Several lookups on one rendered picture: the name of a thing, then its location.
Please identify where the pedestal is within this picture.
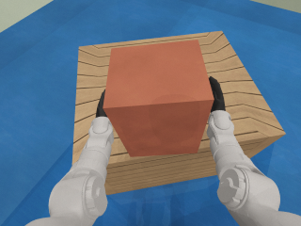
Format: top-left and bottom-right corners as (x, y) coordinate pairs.
(71, 30), (286, 195)

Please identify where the robot right upper arm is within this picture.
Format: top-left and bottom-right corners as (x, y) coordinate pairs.
(216, 167), (301, 226)

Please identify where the carton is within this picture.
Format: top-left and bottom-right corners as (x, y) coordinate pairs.
(103, 40), (214, 157)

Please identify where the robot left forearm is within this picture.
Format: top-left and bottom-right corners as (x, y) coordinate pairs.
(48, 116), (114, 216)

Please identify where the robot right hand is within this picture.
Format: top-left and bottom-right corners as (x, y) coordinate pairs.
(209, 76), (226, 113)

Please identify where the robot left hand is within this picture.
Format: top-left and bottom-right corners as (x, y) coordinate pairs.
(95, 90), (108, 118)

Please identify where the robot left upper arm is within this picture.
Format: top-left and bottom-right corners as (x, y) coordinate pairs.
(25, 174), (108, 226)

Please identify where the robot right forearm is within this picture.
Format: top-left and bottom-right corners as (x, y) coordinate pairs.
(206, 110), (280, 203)

